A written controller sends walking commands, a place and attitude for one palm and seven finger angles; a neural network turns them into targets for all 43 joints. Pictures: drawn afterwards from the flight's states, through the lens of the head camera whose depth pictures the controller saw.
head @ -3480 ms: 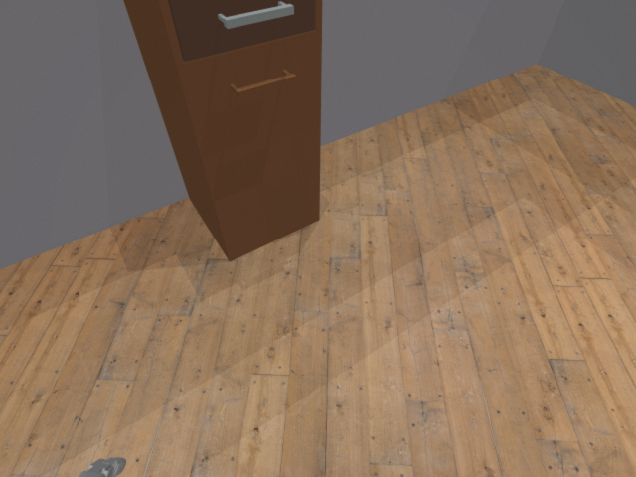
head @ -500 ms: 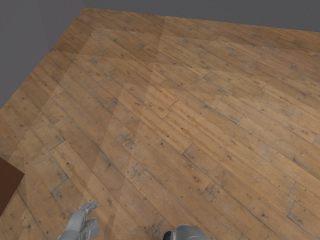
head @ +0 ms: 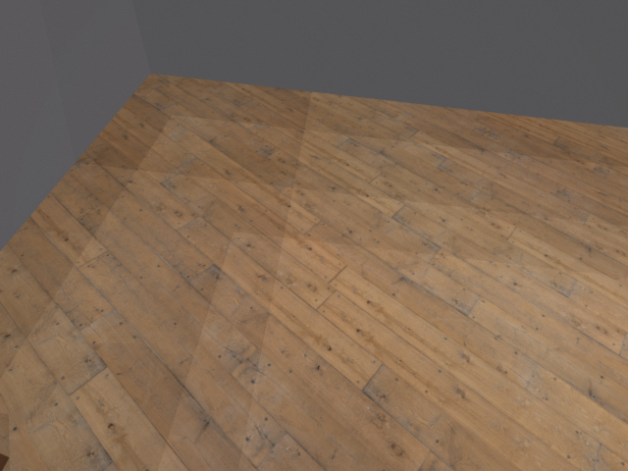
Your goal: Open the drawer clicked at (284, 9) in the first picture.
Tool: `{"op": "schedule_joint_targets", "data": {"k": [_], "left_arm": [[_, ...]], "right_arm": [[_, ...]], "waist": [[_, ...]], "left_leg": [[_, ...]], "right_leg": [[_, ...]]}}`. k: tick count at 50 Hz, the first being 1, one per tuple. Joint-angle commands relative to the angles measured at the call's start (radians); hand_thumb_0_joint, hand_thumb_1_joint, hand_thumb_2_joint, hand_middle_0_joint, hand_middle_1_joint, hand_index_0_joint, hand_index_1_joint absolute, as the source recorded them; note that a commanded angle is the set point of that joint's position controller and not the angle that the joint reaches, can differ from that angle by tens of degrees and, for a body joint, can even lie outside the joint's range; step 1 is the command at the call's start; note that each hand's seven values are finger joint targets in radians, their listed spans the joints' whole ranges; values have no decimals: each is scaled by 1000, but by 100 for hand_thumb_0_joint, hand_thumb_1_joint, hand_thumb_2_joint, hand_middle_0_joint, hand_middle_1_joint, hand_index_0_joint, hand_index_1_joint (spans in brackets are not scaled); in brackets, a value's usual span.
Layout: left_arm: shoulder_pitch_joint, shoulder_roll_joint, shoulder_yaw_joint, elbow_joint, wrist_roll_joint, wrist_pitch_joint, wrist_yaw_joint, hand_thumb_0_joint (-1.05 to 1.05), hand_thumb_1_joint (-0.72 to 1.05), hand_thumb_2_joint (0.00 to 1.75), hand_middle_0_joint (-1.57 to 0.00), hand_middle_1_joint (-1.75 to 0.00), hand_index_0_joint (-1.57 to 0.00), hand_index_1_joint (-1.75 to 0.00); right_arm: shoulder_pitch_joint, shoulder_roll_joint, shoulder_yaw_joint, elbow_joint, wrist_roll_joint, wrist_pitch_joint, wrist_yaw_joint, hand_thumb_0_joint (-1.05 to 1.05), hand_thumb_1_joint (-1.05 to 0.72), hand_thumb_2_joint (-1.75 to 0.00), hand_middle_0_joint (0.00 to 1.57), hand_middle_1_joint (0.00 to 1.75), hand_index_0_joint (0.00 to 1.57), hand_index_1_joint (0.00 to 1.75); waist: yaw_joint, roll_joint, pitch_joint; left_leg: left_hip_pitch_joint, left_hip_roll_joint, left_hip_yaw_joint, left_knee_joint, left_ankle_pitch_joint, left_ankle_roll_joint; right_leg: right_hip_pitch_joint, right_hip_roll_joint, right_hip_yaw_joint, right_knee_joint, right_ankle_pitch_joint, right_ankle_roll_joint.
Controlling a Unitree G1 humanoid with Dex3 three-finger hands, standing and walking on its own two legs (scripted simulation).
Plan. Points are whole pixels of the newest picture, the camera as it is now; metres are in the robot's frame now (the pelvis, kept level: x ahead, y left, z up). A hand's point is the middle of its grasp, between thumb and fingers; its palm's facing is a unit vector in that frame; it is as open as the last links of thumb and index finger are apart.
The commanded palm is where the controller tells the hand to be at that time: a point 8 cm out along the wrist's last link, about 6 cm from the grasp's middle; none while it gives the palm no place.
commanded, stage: walk to a spot facing it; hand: left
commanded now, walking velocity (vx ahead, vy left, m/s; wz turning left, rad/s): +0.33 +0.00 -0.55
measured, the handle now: out of the picture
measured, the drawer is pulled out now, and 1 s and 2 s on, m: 0.00 0.00 0.00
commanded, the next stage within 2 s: turn to face it in 0.24 s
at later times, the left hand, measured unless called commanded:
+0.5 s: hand (278, 338) +0.36 +0.09 -0.16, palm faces -0.22 -0.94 -0.25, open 7.4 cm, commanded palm none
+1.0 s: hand (225, 367) +0.31 +0.17 -0.18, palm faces +0.11 -0.97 -0.22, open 7.4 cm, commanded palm none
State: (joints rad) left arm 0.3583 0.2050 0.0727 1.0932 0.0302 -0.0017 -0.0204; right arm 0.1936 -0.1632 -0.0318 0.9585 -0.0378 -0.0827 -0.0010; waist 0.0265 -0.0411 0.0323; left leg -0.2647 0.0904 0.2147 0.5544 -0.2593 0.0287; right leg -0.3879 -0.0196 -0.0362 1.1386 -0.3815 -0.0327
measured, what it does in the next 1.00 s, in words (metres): walks ahead: right foot, then left foot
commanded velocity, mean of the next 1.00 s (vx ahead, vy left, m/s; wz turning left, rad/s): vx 0.08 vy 0.00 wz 0.23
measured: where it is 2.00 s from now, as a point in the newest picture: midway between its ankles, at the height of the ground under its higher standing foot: outside the picture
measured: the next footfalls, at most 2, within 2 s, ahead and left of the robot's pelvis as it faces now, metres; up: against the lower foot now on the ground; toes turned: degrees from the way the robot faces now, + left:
right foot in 0.38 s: +0.28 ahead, -0.17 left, +0.00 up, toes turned -21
left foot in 0.84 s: +0.33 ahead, +0.04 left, +0.00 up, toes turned +10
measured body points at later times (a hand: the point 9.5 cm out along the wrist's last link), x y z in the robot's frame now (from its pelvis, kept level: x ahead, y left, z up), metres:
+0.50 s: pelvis +0.19 -0.07 -0.01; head +0.22 -0.10 +0.43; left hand +0.37 +0.14 -0.14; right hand +0.09 -0.28 -0.18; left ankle +0.12 +0.09 -0.63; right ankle +0.24 -0.16 -0.73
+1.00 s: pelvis +0.25 -0.04 +0.00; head +0.30 -0.01 +0.44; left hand +0.30 +0.22 -0.16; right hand +0.33 -0.29 -0.13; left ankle +0.29 +0.03 -0.73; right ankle +0.23 -0.19 -0.65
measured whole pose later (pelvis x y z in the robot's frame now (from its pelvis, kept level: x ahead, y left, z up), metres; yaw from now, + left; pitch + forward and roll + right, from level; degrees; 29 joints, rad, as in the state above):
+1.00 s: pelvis +0.25 -0.04 +0.00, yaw +4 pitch +1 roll -2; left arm 0.19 0.24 0.09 0.96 0.02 0.05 0.02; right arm 0.21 -0.19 -0.05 0.93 -0.03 0.00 0.00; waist -0.02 -0.03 0.08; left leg -0.35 0.02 0.12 0.58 -0.25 0.07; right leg -0.50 -0.09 -0.08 1.15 -0.43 0.08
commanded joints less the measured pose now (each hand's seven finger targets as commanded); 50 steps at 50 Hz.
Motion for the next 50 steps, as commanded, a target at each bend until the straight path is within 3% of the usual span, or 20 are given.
{"op": "schedule_joint_targets", "data": {"k": [1, 8, 14, 16, 17, 18, 19, 20, 21, 23, 26, 36, 39, 40, 41, 42, 43, 44, 47, 50], "left_arm": [[-38, 18, 17, -98, 4, -12, -13, 0, 90, 90, -20, -30, -20, -30], [-193, -19, 20, -169, 6, 8, -28, 0, 90, 90, -20, -30, -20, -30], [-283, -10, 17, -202, 2, -4, -29, 0, 90, 90, -20, -30, -20, -30], [-175, 22, 24, -181, 4, -15, -25, 0, 90, 90, -20, -30, -20, -30], [-29, 53, 30, -139, 7, -27, -20, 0, 90, 90, -20, -30, -20, -30], [96, 157, 51, -99, 13, -47, -5, 0, 90, 90, -20, -30, -20, -30], [181, 268, 70, -75, -3, -56, 13, 0, 90, 90, -20, -30, -20, -30], [157, 276, 63, -82, -26, -51, 25, 0, 90, 90, -20, -30, -20, -30], [52, 226, 51, -102, -24, -49, 31, 0, 90, 90, -20, -30, -20, -30], [-106, 123, 8, -127, -21, -53, 39, 0, 90, 90, -20, -30, -20, -30], [-210, 74, -16, -141, -11, -57, 44, 0, 90, 90, -20, -30, -20, -30], [-175, 112, 17, -169, -2, -13, 57, 0, 90, 90, -20, -30, -20, -30], [-166, 136, 29, -179, -6, -2, 53, 0, 90, 90, -20, -30, -20, -30], [-168, 135, 31, -186, -10, 3, 51, 0, 90, 90, -20, -30, -20, -30], [-160, 111, 30, -200, -15, 11, 47, 0, 90, 90, -20, -30, -20, -30], [-161, 53, 22, -245, -25, 14, 41, 0, 90, 90, -20, -30, -20, -30], [-236, 65, 11, -274, -10, 22, 48, 0, 90, 90, -20, -30, -20, -30], [-256, 62, 18, -277, -9, 21, 47, 0, 90, 90, -20, -30, -20, -30], [-211, 76, 28, -232, -11, 17, 31, 0, 90, 90, -20, -30, -20, -30], [-172, 86, 29, -218, -15, 28, 33, 0, 90, 90, -20, -30, -20, -30]], "right_arm": [[134, -120, -33, 22, 13, -10, -25, 0, -90, -90, 20, 30, 20, 30], [217, -118, -48, 64, 13, -9, -26, 0, -90, -90, 20, 30, 20, 30], [249, -139, -55, 76, 6, 10, -23, 0, -90, -90, 20, 30, 20, 30], [220, -171, -66, 59, 9, 14, -21, 0, -90, -90, 20, 30, 20, 30], [195, -187, -64, 49, 15, 15, -18, 0, -90, -90, 20, 30, 20, 30], [230, -138, -52, 46, 30, 18, -5, 0, -90, -90, 20, 30, 20, 30], [252, -55, -32, 18, 41, 14, -12, 0, -90, -90, 20, 30, 20, 30], [207, -79, -33, 14, 44, 24, -23, 0, -90, -90, 20, 30, 20, 30], [206, -65, -33, 25, 40, 32, -27, 0, -90, -90, 20, 30, 20, 30], [202, -55, -26, 71, 21, 59, -26, 0, -90, -90, 20, 30, 20, 30], [302, -20, -16, 118, 19, 95, -22, 0, -90, -90, 20, 30, 20, 30], [65, -41, -31, -14, 19, 107, 11, 0, -90, -90, 20, 30, 20, 30], [65, -65, -39, -40, 15, 108, 14, 0, -90, -90, 20, 30, 20, 30], [94, -86, -44, -40, 13, 106, 15, 0, -90, -90, 20, 30, 20, 30], [143, -141, -59, -43, 11, 100, 15, 0, -90, -90, 20, 30, 20, 30], [194, -246, -79, -52, 4, 91, 9, 0, -90, -90, 20, 30, 20, 30], [238, -265, -84, -25, 5, 91, -6, 0, -90, -90, 20, 30, 20, 30], [220, -262, -84, -28, 9, 88, -14, 0, -90, -90, 20, 30, 20, 30], [74, -208, -62, -79, 14, 73, -19, 0, -90, -90, 20, 30, 20, 30], [55, -217, -65, -82, 18, 71, -17, 0, -90, -90, 20, 30, 20, 30]], "waist": [[-26, 146, 34], [-53, 154, 74], [-70, 208, 93], [-7, 187, 3], [69, 144, -93], [115, -32, -224], [108, -240, -351], [105, -115, -358], [55, -99, -292], [-13, -37, -90], [-94, -56, -60], [-17, -73, -11], [-29, -65, -16], [-47, -21, -36], [-71, 151, -64], [-92, 423, -70], [-132, 381, -104], [-115, 296, -130], [-54, 138, -123], [-48, 130, -138]], "left_leg": [[105, 275, -197, -386, -19, 48], [227, 267, -9, -373, 195, 68], [264, 279, 87, -245, 440, 46], [283, 280, 123, -38, 701, 29], [232, 247, 141, 165, 735, -3], [-35, 180, 119, 438, 428, -44], [-312, 1, 30, 774, -347, -91], [-300, 17, -139, 852, -348, -71], [-302, 34, -187, 873, -273, -68], [-246, 80, -203, 790, -140, -67], [-143, 66, -204, 613, -83, -74], [-177, 37, -112, 274, -130, -76], [-93, 14, -68, 141, -62, -63], [-26, 7, -71, 56, -2, -55], [72, 79, -214, -79, 164, -11], [167, 315, -546, -192, 509, 123], [181, 368, -647, -231, 534, 198], [202, 338, -613, -209, 488, 192], [148, 210, -422, -201, 444, 120], [155, 175, -391, -216, 426, 124]], "right_leg": [[-227, -101, 31, 70, 127, 24], [-315, -122, -51, -201, 213, 62], [-179, -47, -120, -433, 183, 13], [-3, 15, -162, -503, 141, -22], [212, 47, -181, -586, 222, -33], [552, -116, 5, -615, 396, -73], [751, -429, 447, -646, 804, -199], [650, -456, 401, -708, 933, -233], [546, -435, 357, -738, 823, -211], [237, -350, 147, -794, 710, -133], [82, -291, -23, -839, 621, -92], [189, -368, -92, -785, 422, -104], [173, -364, -127, -701, 379, -67], [154, -340, -153, -627, 343, -39], [60, -273, -185, -460, 220, 15], [-150, -127, -217, -229, -185, 104], [-207, -77, -81, -20, -314, 104], [-261, -85, -9, 65, -239, 97], [-222, -99, 20, 77, -23, 113], [-177, -92, 24, 3, 8, 126]]}}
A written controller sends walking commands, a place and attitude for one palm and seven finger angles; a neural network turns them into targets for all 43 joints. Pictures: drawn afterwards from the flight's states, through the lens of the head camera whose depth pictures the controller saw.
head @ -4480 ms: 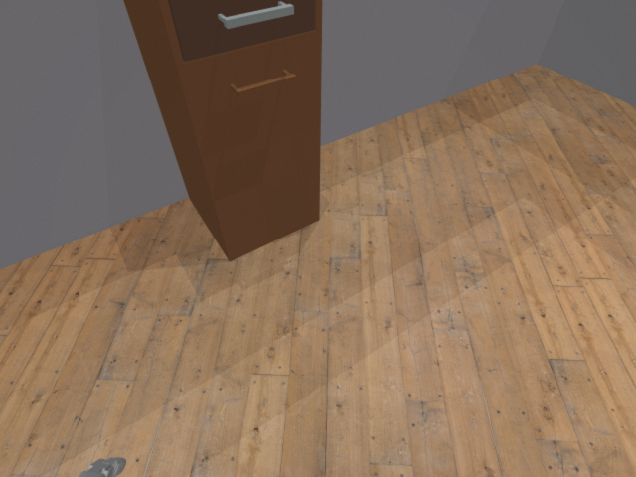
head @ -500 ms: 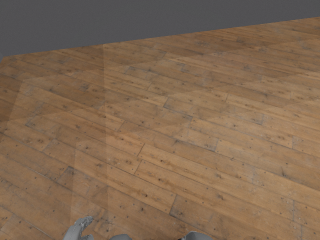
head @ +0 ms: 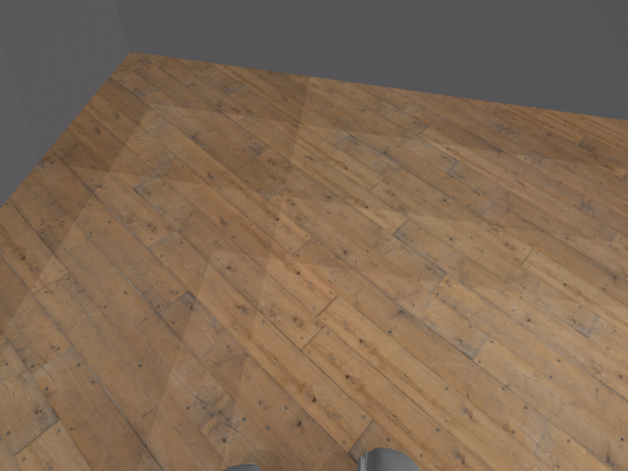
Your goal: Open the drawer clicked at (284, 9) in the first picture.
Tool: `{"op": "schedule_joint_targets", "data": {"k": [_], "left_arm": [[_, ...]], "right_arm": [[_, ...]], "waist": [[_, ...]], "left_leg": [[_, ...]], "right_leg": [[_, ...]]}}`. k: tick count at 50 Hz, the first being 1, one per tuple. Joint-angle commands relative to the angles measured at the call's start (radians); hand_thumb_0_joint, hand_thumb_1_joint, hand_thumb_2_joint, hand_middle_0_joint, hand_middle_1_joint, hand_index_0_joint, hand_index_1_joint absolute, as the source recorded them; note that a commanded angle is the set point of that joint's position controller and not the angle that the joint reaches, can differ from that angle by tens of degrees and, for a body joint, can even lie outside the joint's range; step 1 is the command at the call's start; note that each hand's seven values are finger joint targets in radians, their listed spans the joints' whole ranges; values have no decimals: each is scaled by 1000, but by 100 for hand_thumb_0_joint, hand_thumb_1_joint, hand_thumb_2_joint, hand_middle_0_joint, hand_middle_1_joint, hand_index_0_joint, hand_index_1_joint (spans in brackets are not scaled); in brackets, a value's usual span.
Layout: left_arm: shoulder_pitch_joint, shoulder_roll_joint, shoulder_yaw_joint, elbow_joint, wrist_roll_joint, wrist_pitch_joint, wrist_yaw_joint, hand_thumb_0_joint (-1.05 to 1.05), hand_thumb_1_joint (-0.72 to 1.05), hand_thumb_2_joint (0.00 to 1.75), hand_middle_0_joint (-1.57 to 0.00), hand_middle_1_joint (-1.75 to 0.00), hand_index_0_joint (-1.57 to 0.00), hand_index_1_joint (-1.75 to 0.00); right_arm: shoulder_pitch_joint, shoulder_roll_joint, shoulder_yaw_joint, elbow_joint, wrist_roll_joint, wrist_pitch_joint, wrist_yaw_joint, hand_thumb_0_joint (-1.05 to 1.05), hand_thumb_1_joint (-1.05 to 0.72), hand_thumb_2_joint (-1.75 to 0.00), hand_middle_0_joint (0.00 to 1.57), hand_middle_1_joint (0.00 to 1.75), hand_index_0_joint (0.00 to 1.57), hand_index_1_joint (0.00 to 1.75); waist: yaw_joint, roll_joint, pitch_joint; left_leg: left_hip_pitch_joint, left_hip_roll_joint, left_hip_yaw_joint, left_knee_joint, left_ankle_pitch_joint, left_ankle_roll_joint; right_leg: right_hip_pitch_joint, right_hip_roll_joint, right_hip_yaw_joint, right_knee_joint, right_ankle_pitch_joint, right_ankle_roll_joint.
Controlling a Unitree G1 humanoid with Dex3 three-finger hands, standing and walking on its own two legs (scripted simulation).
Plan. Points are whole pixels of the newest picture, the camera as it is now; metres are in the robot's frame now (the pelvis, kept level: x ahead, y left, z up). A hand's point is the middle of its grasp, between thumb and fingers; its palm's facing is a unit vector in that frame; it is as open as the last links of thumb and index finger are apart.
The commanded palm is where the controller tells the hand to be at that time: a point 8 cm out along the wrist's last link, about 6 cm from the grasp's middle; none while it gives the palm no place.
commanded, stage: turn to face it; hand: left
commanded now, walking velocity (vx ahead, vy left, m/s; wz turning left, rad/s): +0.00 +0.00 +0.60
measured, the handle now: out of the picture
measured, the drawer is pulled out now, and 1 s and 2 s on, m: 0.00 0.00 0.00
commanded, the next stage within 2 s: none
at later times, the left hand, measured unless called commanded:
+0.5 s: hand out of the picture +0.01 +0.14 -0.14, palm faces +0.31 -0.91 -0.28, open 7.4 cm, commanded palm none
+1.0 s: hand out of the picture -0.10 +0.20 -0.16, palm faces +0.60 -0.75 -0.28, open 7.4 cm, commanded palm none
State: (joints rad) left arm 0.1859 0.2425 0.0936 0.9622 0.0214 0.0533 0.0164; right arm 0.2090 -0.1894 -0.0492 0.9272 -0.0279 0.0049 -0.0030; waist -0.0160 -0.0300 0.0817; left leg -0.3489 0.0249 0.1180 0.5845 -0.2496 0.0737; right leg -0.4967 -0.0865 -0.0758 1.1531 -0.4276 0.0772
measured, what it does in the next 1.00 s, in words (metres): steps on the spot, turning left: right foot, then left foot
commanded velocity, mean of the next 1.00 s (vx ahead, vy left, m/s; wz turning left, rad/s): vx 0.00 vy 0.00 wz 0.60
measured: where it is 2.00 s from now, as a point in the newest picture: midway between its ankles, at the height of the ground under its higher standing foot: outside the picture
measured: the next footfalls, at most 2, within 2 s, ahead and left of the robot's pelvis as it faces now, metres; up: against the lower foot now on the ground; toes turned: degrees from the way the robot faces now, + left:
right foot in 0.34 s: +0.05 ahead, -0.17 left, +0.00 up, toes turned +10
left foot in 0.76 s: -0.06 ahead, +0.07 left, +0.00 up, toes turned +35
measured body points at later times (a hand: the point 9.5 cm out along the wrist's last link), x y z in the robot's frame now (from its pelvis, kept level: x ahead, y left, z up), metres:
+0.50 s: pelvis -0.01 -0.07 +0.01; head +0.02 -0.09 +0.45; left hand +0.00 +0.19 -0.12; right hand +0.14 -0.31 -0.14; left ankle -0.04 +0.06 -0.65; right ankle +0.01 -0.18 -0.73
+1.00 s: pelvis -0.04 -0.04 +0.01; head +0.00 +0.00 +0.45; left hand -0.13 +0.24 -0.13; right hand +0.19 -0.19 -0.13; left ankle -0.10 +0.05 -0.73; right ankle +0.05 -0.17 -0.67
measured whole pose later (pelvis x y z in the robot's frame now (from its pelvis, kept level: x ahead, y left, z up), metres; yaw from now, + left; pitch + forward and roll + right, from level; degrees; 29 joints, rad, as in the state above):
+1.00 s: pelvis -0.04 -0.04 +0.01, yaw +36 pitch +1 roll -1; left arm 0.16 0.28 0.08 0.89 0.01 0.06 0.01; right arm 0.15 -0.22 -0.05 0.90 -0.02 0.03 0.01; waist 0.00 -0.02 0.09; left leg -0.26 -0.02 -0.03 0.50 -0.25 0.03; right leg -0.48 -0.09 -0.03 1.02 -0.43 0.11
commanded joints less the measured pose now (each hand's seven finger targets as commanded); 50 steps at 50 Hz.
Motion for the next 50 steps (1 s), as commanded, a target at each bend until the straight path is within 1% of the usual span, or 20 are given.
{"op": "schedule_joint_targets", "data": {"k": [1, 10, 13, 15, 16, 17, 18, 19, 21, 22, 23, 27, 32, 35, 36, 37, 38, 39, 43, 50], "left_arm": [[0, 52, 8, -87, -5, -25, -4, 0, 90, 90, -20, -30, -20, -30], [-38, 61, 1, -135, -11, -20, 5, 0, 90, 90, -20, -30, -20, -30], [14, 62, -1, -138, -16, -26, 8, 0, 90, 90, -20, -30, -20, -30], [108, 79, 5, -121, -17, -33, 11, 0, 90, 90, -20, -30, -20, -30], [155, 131, 14, -117, -8, -41, 16, 0, 90, 90, -20, -30, -20, -30], [151, 231, 33, -136, 12, -51, 24, 0, 90, 90, -20, -30, -20, -30], [73, 246, 16, -169, 1, -41, 23, 0, 90, 90, -20, -30, -20, -30], [10, 212, 19, -186, -1, -48, 25, 0, 90, 90, -20, -30, -20, -30], [-73, 141, -3, -195, 0, -54, 22, 0, 90, 90, -20, -30, -20, -30], [-73, 123, -11, -193, 2, -60, 19, 0, 90, 90, -20, -30, -20, -30], [-43, 120, -14, -185, 1, -64, 18, 0, 90, 90, -20, -30, -20, -30], [64, 153, -6, -148, 6, -61, 19, 0, 90, 90, -20, -30, -20, -30], [102, 202, 13, -122, 12, -51, 15, 0, 90, 90, -20, -30, -20, -30], [84, 211, 20, -114, 4, -43, 9, 0, 90, 90, -20, -30, -20, -30], [84, 197, 18, -114, -5, -38, 6, 0, 90, 90, -20, -30, -20, -30], [94, 148, 17, -144, -12, -33, 0, 0, 90, 90, -20, -30, -20, -30], [25, 91, -9, -193, -9, -32, -4, 0, 90, 90, -20, -30, -20, -30], [-42, 99, -8, -199, -2, -20, 5, 0, 90, 90, -20, -30, -20, -30], [-13, 101, 4, -144, -8, -24, -9, 0, 90, 90, -20, -30, -20, -30], [-57, 89, -4, -175, -13, -22, -3, 0, 90, 90, -20, -30, -20, -30]], "right_arm": [[39, -193, -49, -51, 10, -15, -15, 0, -90, -90, 20, 30, 20, 30], [21, -236, -76, -55, 4, 13, 1, 0, -90, -90, 20, 30, 20, 30], [-22, -244, -83, -74, 2, 22, 6, 0, -90, -90, 20, 30, 20, 30], [-67, -235, -86, -95, 7, 29, 10, 0, -90, -90, 20, 30, 20, 30], [-78, -197, -83, -109, 15, 33, 15, 0, -90, -90, 20, 30, 20, 30], [-48, -106, -70, -136, 20, 32, 17, 0, -90, -90, 20, 30, 20, 30], [-68, -156, -77, -146, 2, 32, 17, 0, -90, -90, 20, 30, 20, 30], [-73, -165, -83, -134, 0, 47, 22, 0, -90, -90, 20, 30, 20, 30], [-39, -158, -81, -97, 0, 54, 34, 0, -90, -90, 20, 30, 20, 30], [-25, -144, -76, -82, 1, 54, 38, 0, -90, -90, 20, 30, 20, 30], [-25, -140, -71, -80, 3, 53, 39, 0, -90, -90, 20, 30, 20, 30], [-109, -130, -59, -99, 8, 56, 39, 0, -90, -90, 20, 30, 20, 30], [-158, -119, -38, -119, 17, 41, 38, 0, -90, -90, 20, 30, 20, 30], [-82, -139, -41, -101, 16, 28, 32, 0, -90, -90, 20, 30, 20, 30], [-42, -175, -49, -94, 14, 21, 33, 0, -90, -90, 20, 30, 20, 30], [22, -284, -76, -90, 8, 9, 27, 0, -90, -90, 20, 30, 20, 30], [95, -368, -96, -71, 14, 13, 21, 0, -90, -90, 20, 30, 20, 30], [146, -345, -94, -37, 14, 9, 7, 0, -90, -90, 20, 30, 20, 30], [-43, -249, -61, -88, 8, 3, -6, 0, -90, -90, 20, 30, 20, 30], [-21, -257, -70, -85, 4, 11, -1, 0, -90, -90, 20, 30, 20, 30]], "waist": [[-5, 113, -182], [-28, 176, -140], [-6, 206, -153], [42, 175, -157], [68, 58, -151], [66, -282, -132], [50, -228, -99], [22, -222, -66], [-28, -139, 3], [-33, -129, 9], [-22, -130, -10], [36, -130, -49], [72, -201, -107], [34, -198, -152], [10, -112, -173], [-28, 152, -231], [-72, 351, -221], [-98, 289, -237], [-8, 182, -147], [-21, 174, -136]], "left_leg": [[244, 233, -302, -255, 403, 81], [171, 208, -445, -267, 171, 101], [104, 180, -477, -244, 168, 88], [-26, 127, -459, -199, 78, 38], [-161, 53, -401, -78, -35, -19], [-356, -101, -191, 219, -239, -114], [-312, -66, -191, 425, -301, -111], [-273, -42, -207, 538, -249, -107], [-264, -2, -172, 643, -133, -122], [-263, 2, -145, 656, -95, -134], [-263, 0, -131, 643, -88, -144], [-232, 14, -84, 484, -150, -161], [-104, 7, -24, 207, -216, -143], [44, -14, 17, -33, -68, -125], [184, 6, -16, -169, 64, -109], [391, 209, -283, -211, 347, -18], [446, 411, -495, -197, 744, 120], [418, 395, -473, -177, 736, 148], [259, 216, -306, -191, 556, 71], [242, 201, -402, -202, 451, 101]], "right_leg": [[-66, -22, 64, -33, 60, 19], [38, 25, 65, -291, -11, 13], [159, 56, 56, -440, -2, -5], [346, 63, 35, -652, 122, -19], [472, -27, 116, -823, 120, -51], [519, -340, 457, -973, -17, -164], [321, -428, 443, -974, 3, -218], [214, -369, 412, -984, -36, -201], [169, -266, 227, -925, 121, -166], [205, -231, 137, -884, 241, -157], [255, -219, 100, -857, 332, -158], [378, -258, 55, -816, 471, -185], [433, -297, 20, -737, 617, -197], [425, -272, -62, -618, 636, -136], [335, -254, -90, -509, 572, -92], [92, -155, -131, -298, 267, -18], [-119, -60, -87, -119, -263, 30], [-136, -62, 18, -17, -228, 18], [-81, -45, 54, 7, -1, 24], [0, 9, 62, -232, -14, 27]]}}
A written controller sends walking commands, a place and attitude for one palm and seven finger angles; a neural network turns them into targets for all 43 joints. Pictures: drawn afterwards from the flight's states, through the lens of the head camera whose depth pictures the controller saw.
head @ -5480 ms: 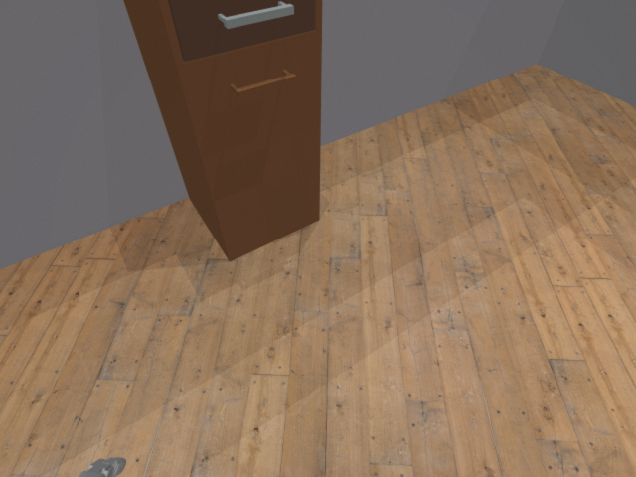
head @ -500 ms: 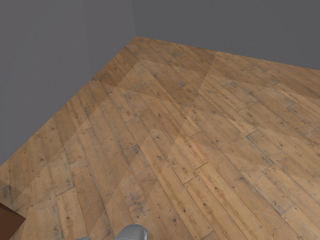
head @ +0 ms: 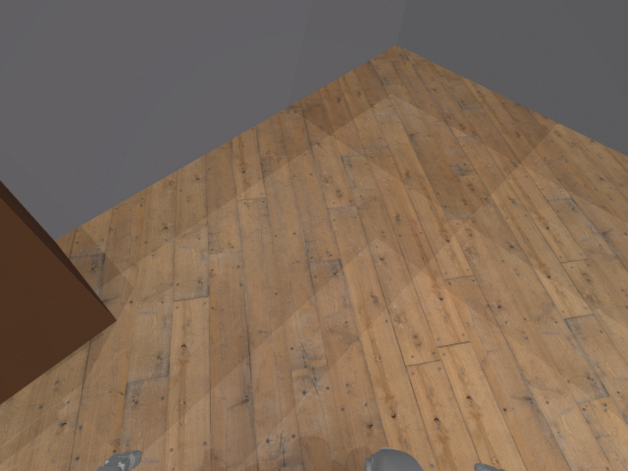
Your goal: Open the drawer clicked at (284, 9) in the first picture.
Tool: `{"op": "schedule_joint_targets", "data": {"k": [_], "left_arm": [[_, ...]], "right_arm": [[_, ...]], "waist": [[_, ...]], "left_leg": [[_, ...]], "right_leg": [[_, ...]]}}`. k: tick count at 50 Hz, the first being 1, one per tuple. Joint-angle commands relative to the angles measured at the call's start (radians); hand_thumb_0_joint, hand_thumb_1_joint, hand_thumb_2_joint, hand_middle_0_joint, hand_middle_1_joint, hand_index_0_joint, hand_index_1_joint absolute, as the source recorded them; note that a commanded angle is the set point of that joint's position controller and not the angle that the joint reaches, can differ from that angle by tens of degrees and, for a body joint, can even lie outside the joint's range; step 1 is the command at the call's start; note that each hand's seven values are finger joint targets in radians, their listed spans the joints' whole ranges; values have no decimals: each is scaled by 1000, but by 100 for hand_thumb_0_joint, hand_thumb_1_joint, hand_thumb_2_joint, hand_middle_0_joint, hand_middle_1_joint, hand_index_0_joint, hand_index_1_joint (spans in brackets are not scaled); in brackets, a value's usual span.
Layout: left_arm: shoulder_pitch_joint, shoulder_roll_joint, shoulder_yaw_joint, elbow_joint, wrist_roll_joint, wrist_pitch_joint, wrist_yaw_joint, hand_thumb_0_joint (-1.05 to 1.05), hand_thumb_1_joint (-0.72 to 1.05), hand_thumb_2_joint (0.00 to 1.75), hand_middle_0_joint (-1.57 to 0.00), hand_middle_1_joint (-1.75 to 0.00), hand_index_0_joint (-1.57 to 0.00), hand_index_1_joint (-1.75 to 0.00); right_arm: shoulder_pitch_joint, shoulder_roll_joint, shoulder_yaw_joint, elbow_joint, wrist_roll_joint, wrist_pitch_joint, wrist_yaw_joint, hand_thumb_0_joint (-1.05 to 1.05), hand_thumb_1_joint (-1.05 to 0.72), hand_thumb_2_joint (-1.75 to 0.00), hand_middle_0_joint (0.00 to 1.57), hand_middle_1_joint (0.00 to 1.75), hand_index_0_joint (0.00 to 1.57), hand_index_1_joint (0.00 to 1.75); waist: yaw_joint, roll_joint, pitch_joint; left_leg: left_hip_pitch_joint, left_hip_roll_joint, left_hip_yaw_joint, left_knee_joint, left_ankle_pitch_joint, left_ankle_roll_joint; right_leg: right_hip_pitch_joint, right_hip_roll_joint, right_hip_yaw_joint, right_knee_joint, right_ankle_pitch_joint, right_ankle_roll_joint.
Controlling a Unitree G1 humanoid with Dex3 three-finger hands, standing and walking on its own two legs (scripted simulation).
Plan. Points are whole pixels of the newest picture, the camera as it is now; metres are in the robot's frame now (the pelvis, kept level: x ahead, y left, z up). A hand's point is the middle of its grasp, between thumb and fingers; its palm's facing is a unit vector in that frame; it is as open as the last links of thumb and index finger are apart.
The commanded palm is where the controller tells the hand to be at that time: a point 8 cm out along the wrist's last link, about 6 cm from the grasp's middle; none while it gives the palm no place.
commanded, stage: turn to face it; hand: left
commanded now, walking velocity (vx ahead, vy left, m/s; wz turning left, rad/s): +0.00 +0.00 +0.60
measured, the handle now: out of the picture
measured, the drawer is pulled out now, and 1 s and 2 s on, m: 0.00 0.00 0.00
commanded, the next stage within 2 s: take the last steps up to it in 1.24 s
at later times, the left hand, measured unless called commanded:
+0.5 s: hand out of the picture +0.00 +0.19 -0.16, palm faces +0.31 -0.91 -0.26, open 7.4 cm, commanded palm none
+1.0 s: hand out of the picture +0.00 +0.25 -0.15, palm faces +0.56 -0.78 -0.26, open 7.4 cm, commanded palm none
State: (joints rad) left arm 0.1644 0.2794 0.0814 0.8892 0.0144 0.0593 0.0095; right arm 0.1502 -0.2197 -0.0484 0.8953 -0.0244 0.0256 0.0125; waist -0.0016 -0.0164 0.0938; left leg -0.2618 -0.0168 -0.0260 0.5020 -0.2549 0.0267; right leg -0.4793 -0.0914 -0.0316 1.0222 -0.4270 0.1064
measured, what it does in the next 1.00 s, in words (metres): steps on the spot, turning left: right foot, then left foot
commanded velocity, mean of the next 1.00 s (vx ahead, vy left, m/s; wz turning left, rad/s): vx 0.00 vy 0.00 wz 0.56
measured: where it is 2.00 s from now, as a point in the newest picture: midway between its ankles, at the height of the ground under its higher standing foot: outside the picture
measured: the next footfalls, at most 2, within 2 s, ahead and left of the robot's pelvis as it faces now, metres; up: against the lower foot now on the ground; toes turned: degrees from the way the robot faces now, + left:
right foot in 0.16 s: +0.06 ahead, -0.14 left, +0.00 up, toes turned +3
left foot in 0.58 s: -0.01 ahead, +0.11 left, +0.00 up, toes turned +29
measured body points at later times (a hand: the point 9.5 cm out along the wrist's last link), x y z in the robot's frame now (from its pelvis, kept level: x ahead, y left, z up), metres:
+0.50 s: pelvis +0.00 -0.02 +0.00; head +0.05 -0.01 +0.44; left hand -0.01 +0.24 -0.14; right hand +0.16 -0.26 -0.15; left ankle -0.05 +0.10 -0.70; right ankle +0.02 -0.14 -0.74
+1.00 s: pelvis +0.01 +0.00 +0.00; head +0.04 +0.03 +0.45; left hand -0.03 +0.29 -0.13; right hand +0.21 -0.17 -0.14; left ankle -0.05 +0.09 -0.74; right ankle +0.09 -0.12 -0.70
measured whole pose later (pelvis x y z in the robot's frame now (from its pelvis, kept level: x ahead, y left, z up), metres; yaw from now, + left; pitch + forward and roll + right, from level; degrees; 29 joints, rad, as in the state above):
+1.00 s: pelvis +0.01 +0.00 +0.00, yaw +35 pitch +0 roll -1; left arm 0.11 0.24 0.06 0.86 0.01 0.05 0.02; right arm 0.20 -0.22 -0.05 0.91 -0.03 0.03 0.01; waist -0.03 0.01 0.08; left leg -0.24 -0.06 -0.10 0.49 -0.25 0.04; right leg -0.41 -0.05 -0.01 0.85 -0.43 0.10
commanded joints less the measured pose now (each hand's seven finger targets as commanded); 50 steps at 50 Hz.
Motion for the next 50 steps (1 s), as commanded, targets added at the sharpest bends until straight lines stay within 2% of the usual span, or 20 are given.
{"op": "schedule_joint_targets", "data": {"k": [1, 4, 6, 7, 8, 9, 10, 11, 13, 21, 25, 27, 28, 29, 30, 31, 33, 35, 46, 50], "left_arm": [[-33, 52, 6, -107, -6, -31, 4, 0, 90, 90, -20, -30, -20, -30], [14, 48, 4, -107, -13, -39, 8, 0, 90, 90, -20, -30, -20, -30], [93, 72, 10, -93, -11, -50, 12, 0, 90, 90, -20, -30, -20, -30], [132, 123, 22, -90, -1, -62, 18, 0, 90, 90, -20, -30, -20, -30], [133, 220, 38, -99, 16, -68, 25, 0, 90, 90, -20, -30, -20, -30], [119, 218, 29, -114, 4, -60, 25, 0, 90, 90, -20, -30, -20, -30], [63, 186, 28, -125, 5, -60, 27, 0, 90, 90, -20, -30, -20, -30], [-2, 153, 20, -140, 4, -56, 28, 0, 90, 90, -20, -30, -20, -30], [-50, 98, -1, -147, 6, -65, 23, 0, 90, 90, -20, -30, -20, -30], [102, 145, 12, -69, 16, -62, 23, 0, 90, 90, -20, -30, -20, -30], [109, 176, 26, -57, 15, -52, 19, 0, 90, 90, -20, -30, -20, -30], [91, 166, 30, -55, 5, -45, 15, 0, 90, 90, -20, -30, -20, -30], [97, 135, 29, -69, -4, -39, 9, 0, 90, 90, -20, -30, -20, -30], [63, 58, 6, -121, -8, -39, 0, 0, 90, 90, -20, -30, -20, -30], [-22, 73, -1, -133, 5, -25, 14, 0, 90, 90, -20, -30, -20, -30], [-54, 65, 3, -126, -2, -27, 17, 0, 90, 90, -20, -30, -20, -30], [-25, 71, 10, -88, -2, -32, 7, 0, 90, 90, -20, -30, -20, -30], [11, 74, 11, -66, -2, -30, 2, 0, 90, 90, -20, -30, -20, -30], [-68, 58, -1, -107, -6, -29, 12, 0, 90, 90, -20, -30, -20, -30], [-3, 43, -7, -102, -13, -41, 15, 0, 90, 90, -20, -30, -20, -30]], "right_arm": [[36, -226, -72, -55, 0, -7, -16, 0, -90, -90, 20, 30, 20, 30], [-2, -229, -77, -68, -1, -1, -14, 0, -90, -90, 20, 30, 20, 30], [-29, -215, -78, -79, 7, 2, -11, 0, -90, -90, 20, 30, 20, 30], [-17, -169, -73, -87, 15, 1, -6, 0, -90, -90, 20, 30, 20, 30], [10, -95, -59, -113, 18, 0, -2, 0, -90, -90, 20, 30, 20, 30], [9, -147, -72, -109, 3, 10, -5, 0, -90, -90, 20, 30, 20, 30], [-6, -144, -77, -96, 2, 20, 0, 0, -90, -90, 20, 30, 20, 30], [11, -147, -78, -78, 3, 27, 7, 0, -90, -90, 20, 30, 20, 30], [42, -130, -69, -46, 0, 32, 22, 0, -90, -90, 20, 30, 20, 30], [-77, -95, -43, -68, 11, 29, 24, 0, -90, -90, 20, 30, 20, 30], [-50, -95, -33, -69, 16, 13, 20, 0, -90, -90, 20, 30, 20, 30], [28, -128, -41, -55, 11, 2, 18, 0, -90, -90, 20, 30, 20, 30], [100, -215, -62, -42, 5, -10, 15, 0, -90, -90, 20, 30, 20, 30], [164, -327, -89, -37, 5, -13, 8, 0, -90, -90, 20, 30, 20, 30], [229, -320, -89, 4, 12, -12, -6, 0, -90, -90, 20, 30, 20, 30], [207, -299, -82, 0, 12, -13, -20, 0, -90, -90, 20, 30, 20, 30], [87, -231, -61, -34, 7, -17, -26, 0, -90, -90, 20, 30, 20, 30], [47, -210, -52, -49, 8, -23, -24, 0, -90, -90, 20, 30, 20, 30], [81, -212, -65, -39, 1, -12, -20, 0, -90, -90, 20, 30, 20, 30], [43, -209, -68, -49, -1, -5, -20, 0, -90, -90, 20, 30, 20, 30]], "waist": [[-35, 164, -149], [-8, 177, -152], [35, 134, -158], [54, -2, -171], [51, -307, -161], [49, -243, -162], [27, -220, -119], [-4, -174, -75], [-33, -153, -47], [44, -176, -98], [42, -205, -146], [-7, -132, -183], [-49, 59, -233], [-82, 363, -233], [-118, 297, -255], [-102, 261, -236], [-47, 174, -169], [-22, 154, -159], [-40, 149, -134], [-9, 177, -150]], "left_leg": [[140, 237, -269, -111, 452, 146], [47, 212, -313, -75, 445, 129], [-60, 164, -303, -1, 345, 83], [-189, 86, -242, 122, 144, 22], [-371, -74, -38, 383, -284, -64], [-341, -26, -77, 570, -341, -59], [-326, -5, -83, 675, -292, -58], [-325, 21, -70, 732, -223, -61], [-315, 40, -18, 767, -106, -86], [-237, 54, 89, 419, -193, -105], [-125, 39, 148, 207, -161, -81], [42, 39, 146, -29, 22, -63], [243, 161, -25, -107, 259, -3], [363, 427, -363, -117, 711, 148], [342, 443, -364, -102, 778, 191], [318, 404, -346, -85, 753, 193], [241, 303, -213, -90, 699, 147], [209, 250, -158, -106, 685, 119], [165, 237, -302, -121, 516, 159], [84, 208, -328, -67, 546, 137]], "right_leg": [[13, 24, 14, -147, -15, -6], [161, 63, 1, -321, 28, -21], [332, 60, -6, -532, 189, -29], [466, -60, 103, -678, 213, -57], [521, -357, 408, -758, 280, -179], [389, -415, 393, -766, 249, -245], [295, -362, 368, -784, 165, -241], [247, -319, 280, -783, 126, -225], [243, -228, 92, -735, 259, -194], [405, -276, -34, -650, 573, -227], [427, -291, -85, -555, 666, -207], [360, -263, -151, -409, 595, -139], [170, -197, -184, -208, 402, -76], [-122, -58, -167, 5, -240, 0], [-140, -54, -34, 111, -260, -12], [-162, -52, 3, 164, -200, -14], [-141, -51, 15, 188, -54, -6], [-95, -40, 12, 163, 14, 0], [-6, 19, 31, -111, -10, 0], [163, 66, 8, -333, 41, -24]]}}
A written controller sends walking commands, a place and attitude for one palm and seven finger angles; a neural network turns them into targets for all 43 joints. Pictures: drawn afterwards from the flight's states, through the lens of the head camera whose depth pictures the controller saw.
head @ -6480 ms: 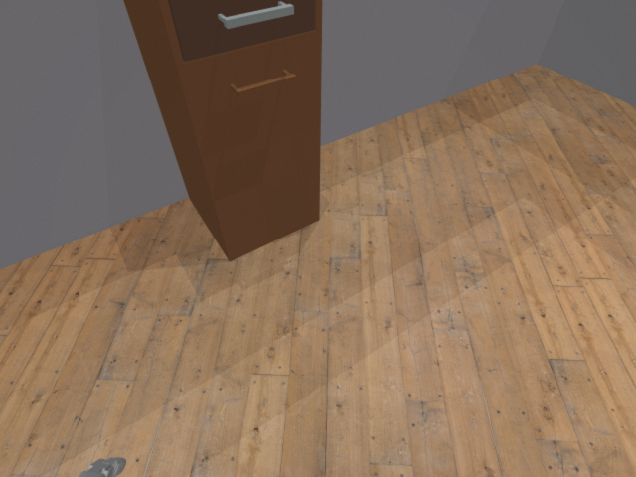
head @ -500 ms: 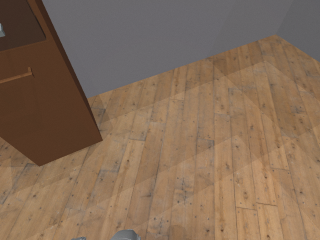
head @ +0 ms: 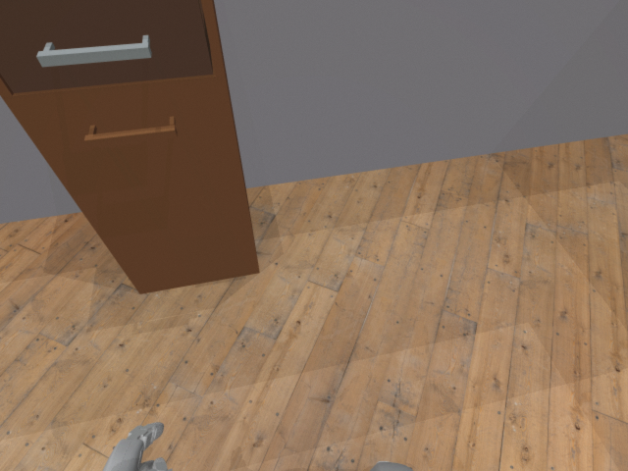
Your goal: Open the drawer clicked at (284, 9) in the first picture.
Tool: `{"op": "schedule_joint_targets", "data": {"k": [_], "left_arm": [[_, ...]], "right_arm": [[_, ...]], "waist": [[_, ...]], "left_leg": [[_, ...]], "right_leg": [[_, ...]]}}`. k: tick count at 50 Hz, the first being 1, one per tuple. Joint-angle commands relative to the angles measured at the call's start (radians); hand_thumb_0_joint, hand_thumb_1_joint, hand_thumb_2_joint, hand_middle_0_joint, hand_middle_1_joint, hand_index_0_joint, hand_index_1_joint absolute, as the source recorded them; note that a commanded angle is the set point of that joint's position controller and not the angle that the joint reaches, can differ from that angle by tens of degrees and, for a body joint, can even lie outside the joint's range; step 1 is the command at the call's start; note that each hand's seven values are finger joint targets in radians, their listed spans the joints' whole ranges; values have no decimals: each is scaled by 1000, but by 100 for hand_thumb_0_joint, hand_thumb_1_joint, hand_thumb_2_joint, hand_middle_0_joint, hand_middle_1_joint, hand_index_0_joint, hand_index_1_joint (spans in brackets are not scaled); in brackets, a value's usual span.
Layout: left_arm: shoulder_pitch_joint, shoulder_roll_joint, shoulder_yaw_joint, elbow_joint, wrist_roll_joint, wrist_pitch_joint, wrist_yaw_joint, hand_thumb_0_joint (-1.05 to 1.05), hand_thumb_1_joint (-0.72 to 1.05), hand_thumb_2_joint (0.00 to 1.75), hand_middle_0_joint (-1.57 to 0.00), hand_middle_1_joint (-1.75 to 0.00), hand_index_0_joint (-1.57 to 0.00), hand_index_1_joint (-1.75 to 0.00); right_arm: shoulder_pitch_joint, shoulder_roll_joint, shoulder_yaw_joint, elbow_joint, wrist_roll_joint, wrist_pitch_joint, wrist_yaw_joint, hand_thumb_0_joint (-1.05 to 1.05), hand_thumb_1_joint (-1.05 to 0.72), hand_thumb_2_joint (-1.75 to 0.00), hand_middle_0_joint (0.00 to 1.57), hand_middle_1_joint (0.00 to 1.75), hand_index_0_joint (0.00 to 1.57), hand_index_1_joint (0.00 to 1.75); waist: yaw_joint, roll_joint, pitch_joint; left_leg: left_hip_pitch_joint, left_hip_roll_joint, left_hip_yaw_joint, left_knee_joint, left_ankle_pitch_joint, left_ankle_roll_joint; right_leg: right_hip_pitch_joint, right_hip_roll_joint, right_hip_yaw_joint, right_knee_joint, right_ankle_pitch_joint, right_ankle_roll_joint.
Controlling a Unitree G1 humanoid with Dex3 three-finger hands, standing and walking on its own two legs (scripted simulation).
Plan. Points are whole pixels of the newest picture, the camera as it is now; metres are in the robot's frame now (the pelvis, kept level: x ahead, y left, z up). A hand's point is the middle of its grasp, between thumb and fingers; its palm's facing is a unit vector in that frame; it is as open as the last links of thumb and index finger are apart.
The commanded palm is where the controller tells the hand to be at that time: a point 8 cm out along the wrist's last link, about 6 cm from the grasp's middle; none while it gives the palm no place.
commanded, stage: turn to face it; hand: left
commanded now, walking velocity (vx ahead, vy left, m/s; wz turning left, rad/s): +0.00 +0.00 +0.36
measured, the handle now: (97, 49) +0.77 +0.42 +0.12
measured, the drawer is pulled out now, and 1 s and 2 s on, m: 0.00 0.00 0.00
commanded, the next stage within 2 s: take the last steps up to it in 0.24 s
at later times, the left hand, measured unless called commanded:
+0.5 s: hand out of the picture -0.05 +0.20 -0.18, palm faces +0.27 -0.94 -0.23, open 7.4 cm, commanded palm none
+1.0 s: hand (165, 463) +0.16 +0.22 -0.17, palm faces +0.17 -0.97 -0.18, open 7.4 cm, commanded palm none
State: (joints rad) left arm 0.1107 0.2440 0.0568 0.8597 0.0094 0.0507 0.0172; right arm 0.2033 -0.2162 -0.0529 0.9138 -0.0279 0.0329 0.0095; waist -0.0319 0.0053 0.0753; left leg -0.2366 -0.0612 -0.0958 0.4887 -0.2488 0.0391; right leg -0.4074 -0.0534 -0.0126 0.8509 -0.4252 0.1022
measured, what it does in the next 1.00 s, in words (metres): walks ahead: right foot, then left foot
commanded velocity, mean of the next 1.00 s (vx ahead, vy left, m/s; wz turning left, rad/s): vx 0.20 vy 0.00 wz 0.12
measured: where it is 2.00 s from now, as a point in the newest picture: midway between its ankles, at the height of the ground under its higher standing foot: (291, 427)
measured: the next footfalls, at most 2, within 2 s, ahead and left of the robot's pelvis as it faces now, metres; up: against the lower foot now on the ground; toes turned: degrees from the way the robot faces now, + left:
right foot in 0.08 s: +0.05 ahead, -0.14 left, +0.00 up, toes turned +0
left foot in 0.50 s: -0.01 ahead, +0.11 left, +0.00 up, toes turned +16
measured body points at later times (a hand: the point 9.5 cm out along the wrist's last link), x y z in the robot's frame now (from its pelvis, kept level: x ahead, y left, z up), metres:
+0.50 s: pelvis -0.01 +0.00 -0.01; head +0.00 +0.02 +0.44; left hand -0.07 +0.25 -0.16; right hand +0.12 -0.23 -0.15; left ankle -0.05 +0.10 -0.74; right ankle +0.01 -0.14 -0.74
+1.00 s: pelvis +0.10 +0.03 -0.01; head +0.12 +0.02 +0.44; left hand +0.15 +0.27 -0.15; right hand +0.02 -0.19 -0.16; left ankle -0.05 +0.10 -0.74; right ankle +0.22 -0.06 -0.72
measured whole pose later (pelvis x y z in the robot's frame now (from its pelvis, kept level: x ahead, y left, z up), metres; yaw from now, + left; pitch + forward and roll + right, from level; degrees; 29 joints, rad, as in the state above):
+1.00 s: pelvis +0.10 +0.03 -0.01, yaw +12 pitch -2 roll +1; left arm 0.13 0.16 0.04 1.03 0.02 0.01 -0.02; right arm 0.49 -0.13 -0.02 1.16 -0.03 -0.05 -0.03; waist -0.06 0.01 0.06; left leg 0.09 -0.01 0.07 0.33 -0.38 0.02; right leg -0.46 -0.08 -0.11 0.69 -0.26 0.02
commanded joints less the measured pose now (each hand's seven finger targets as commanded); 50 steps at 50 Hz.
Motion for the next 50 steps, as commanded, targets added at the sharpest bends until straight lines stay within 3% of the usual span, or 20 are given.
{"op": "schedule_joint_targets", "data": {"k": [1, 2, 3, 4, 5, 6, 9, 11, 19, 23, 24, 25, 26, 27, 29, 33, 40, 47, 49, 50], "left_arm": [[80, 86, 19, -64, -7, -38, 9, 0, 90, 90, -20, -30, -20, -30], [121, 95, 21, -55, -6, -46, 11, 0, 90, 90, -20, -30, -20, -30], [158, 143, 30, -46, 3, -60, 16, 0, 90, 90, -20, -30, -20, -30], [179, 230, 45, -44, 18, -67, 23, 0, 90, 90, -20, -30, -20, -30], [189, 234, 35, -55, 9, -59, 19, 0, 90, 90, -20, -30, -20, -30], [146, 209, 45, -57, 8, -59, 26, 0, 90, 90, -20, -30, -20, -30], [51, 125, 18, -65, 8, -63, 17, 0, 90, 90, -20, -30, -20, -30], [72, 115, 16, -50, 10, -66, 18, 0, 90, 90, -20, -30, -20, -30], [225, 173, 36, 53, 24, -61, 13, 0, 90, 90, -20, -30, -20, -30], [200, 168, 37, 91, 15, -59, 3, 0, 90, 90, -20, -30, -20, -30], [192, 133, 29, 88, 6, -54, -2, 0, 90, 90, -20, -30, -20, -30], [187, 68, 16, 65, 2, -49, -12, 0, 90, 90, -20, -30, -20, -30], [114, 38, -1, 29, 14, -50, -13, 0, 90, 90, -20, -30, -20, -30], [44, 49, 1, 33, 22, -48, -8, 0, 90, 90, -20, -30, -20, -30], [67, 44, 3, 77, 19, -59, -28, 0, 90, 90, -20, -30, -20, -30], [169, 23, -5, 143, 17, -58, -34, 0, 90, 90, -20, -30, -20, -30], [47, 3, -5, 114, 13, -55, -33, 0, 90, 90, -20, -30, -20, -30], [-81, -31, -6, 70, 8, -76, -39, 0, 90, 90, -20, -30, -20, -30], [6, -22, 2, 93, 8, -85, -38, 0, 90, 90, -20, -30, -20, -30], [123, -5, 7, 133, 10, -93, -35, 0, 90, 90, -20, -30, -20, -30]], "right_arm": [[-21, -205, -63, -67, 7, -12, -16, 0, -90, -90, 20, 30, 20, 30], [-21, -192, -60, -70, 12, -12, -15, 0, -90, -90, 20, 30, 20, 30], [-1, -147, -56, -70, 21, -15, -10, 0, -90, -90, 20, 30, 20, 30], [17, -81, -42, -95, 24, -17, -5, 0, -90, -90, 20, 30, 20, 30], [7, -114, -53, -94, 12, -5, -12, 0, -90, -90, 20, 30, 20, 30], [-1, -115, -57, -88, 12, 11, -11, 0, -90, -90, 20, 30, 20, 30], [23, -108, -53, -29, 6, 22, 8, 0, -90, -90, 20, 30, 20, 30], [25, -101, -49, -14, 8, 24, 10, 0, -90, -90, 20, 30, 20, 30], [-88, -59, -12, -18, 17, 6, 5, 0, -90, -90, 20, 30, 20, 30], [30, -61, -4, 26, 12, -24, 4, 0, -90, -90, 20, 30, 20, 30], [90, -100, -12, 45, 11, -37, 0, 0, -90, -90, 20, 30, 20, 30], [150, -191, -34, 59, -1, -41, -7, 0, -90, -90, 20, 30, 20, 30], [215, -244, -41, 65, -1, -37, -9, 0, -90, -90, 20, 30, 20, 30], [225, -213, -37, 88, -2, -43, -22, 0, -90, -90, 20, 30, 20, 30], [145, -137, -7, 76, 4, -56, -32, 0, -90, -90, 20, 30, 20, 30], [145, -98, 3, 94, 15, -87, -37, 0, -90, -90, 20, 30, 20, 30], [265, -67, 1, 164, 15, -102, -47, 0, -90, -90, 20, 30, 20, 30], [335, -64, -2, 218, -2, -100, -51, 0, -90, -90, 20, 30, 20, 30], [313, -72, -2, 225, 0, -99, -51, 0, -90, -90, 20, 30, 20, 30], [304, -79, -2, 227, 6, -99, -50, 0, -90, -90, 20, 30, 20, 30]], "waist": [[37, 137, -132], [55, 106, -145], [66, -23, -173], [67, -294, -175], [71, -206, -164], [55, -239, -146], [10, -152, -51], [14, -175, -48], [95, -203, -87], [39, -183, -104], [6, -56, -110], [-25, 223, -96], [-58, 331, -45], [-78, 298, 16], [-18, 164, 95], [29, 112, 24], [4, 89, 65], [-30, 105, 78], [21, 100, 36], [73, 67, -24]], "left_leg": [[22, 236, -249, -29, 514, 107], [-32, 205, -236, 17, 430, 73], [-143, 139, -177, 133, 231, 12], [-329, -21, 16, 350, -253, -68], [-307, 4, -11, 524, -373, -70], [-299, 23, -21, 634, -350, -69], [-299, 64, 22, 747, -147, -87], [-284, 74, 42, 720, -113, -99], [-160, 72, 145, 310, -226, -94], [91, 58, 213, -18, -93, -65], [232, 104, 150, -124, -75, -47], [338, 320, -145, -198, -187, 38], [290, 449, -321, -305, -282, 119], [212, 451, -341, -346, -302, 144], [134, 375, -215, -340, -192, 136], [179, 300, -45, -325, 104, 121], [254, 328, -25, -317, 282, 146], [254, 332, -3, -238, 421, 130], [220, 310, 38, -132, 570, 107], [195, 276, 75, -7, 626, 80]], "right_leg": [[158, 34, -18, -251, 107, -24], [257, 18, -15, -393, 213, -28], [403, -97, 92, -505, 310, -55], [481, -372, 354, -538, 495, -173], [359, -444, 344, -534, 541, -254], [286, -409, 339, -553, 476, -262], [197, -253, 116, -546, 380, -213], [196, -240, 69, -555, 375, -203], [302, -283, 66, -519, 458, -240], [183, -241, 8, -471, 129, -173], [55, -197, -41, -373, 21, -132], [-161, -72, -146, -152, -105, -71], [-260, -22, -143, 35, -188, -64], [-288, -42, -62, 151, -160, -72], [-271, -72, -28, 229, 4, -80], [-207, -69, -45, 223, 136, -53], [-278, -83, -46, 98, 190, -38], [-145, -31, -95, -157, 149, -91], [25, 15, -128, -255, 165, -116], [185, 44, -152, -324, 229, -126]]}}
